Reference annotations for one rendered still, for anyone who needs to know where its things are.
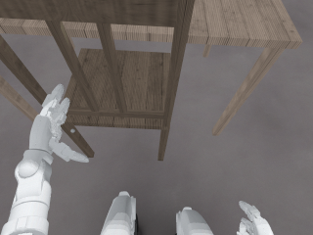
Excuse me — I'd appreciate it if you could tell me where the robot right hand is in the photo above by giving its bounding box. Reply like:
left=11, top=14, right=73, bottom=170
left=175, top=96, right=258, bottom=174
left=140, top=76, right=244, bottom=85
left=237, top=201, right=274, bottom=235

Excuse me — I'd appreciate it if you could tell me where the table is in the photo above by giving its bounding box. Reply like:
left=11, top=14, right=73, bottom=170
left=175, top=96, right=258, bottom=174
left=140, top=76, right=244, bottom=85
left=0, top=0, right=303, bottom=136

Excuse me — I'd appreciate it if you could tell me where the chair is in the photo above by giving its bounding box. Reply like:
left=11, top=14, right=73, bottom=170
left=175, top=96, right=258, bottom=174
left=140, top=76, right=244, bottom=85
left=0, top=0, right=195, bottom=162

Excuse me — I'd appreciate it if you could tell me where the robot left forearm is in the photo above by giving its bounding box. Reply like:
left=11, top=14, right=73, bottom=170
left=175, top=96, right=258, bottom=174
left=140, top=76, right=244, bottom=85
left=0, top=149, right=54, bottom=235

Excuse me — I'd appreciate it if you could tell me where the robot left shin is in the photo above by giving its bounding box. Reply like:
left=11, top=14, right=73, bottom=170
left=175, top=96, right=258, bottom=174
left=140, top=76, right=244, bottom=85
left=118, top=191, right=135, bottom=235

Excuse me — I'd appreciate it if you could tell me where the robot right thigh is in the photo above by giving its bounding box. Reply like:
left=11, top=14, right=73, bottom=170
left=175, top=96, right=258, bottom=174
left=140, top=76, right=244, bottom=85
left=176, top=210, right=213, bottom=235

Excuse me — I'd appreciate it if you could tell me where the robot left hand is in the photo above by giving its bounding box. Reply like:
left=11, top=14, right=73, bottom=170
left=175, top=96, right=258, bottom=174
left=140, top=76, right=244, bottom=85
left=29, top=84, right=89, bottom=163

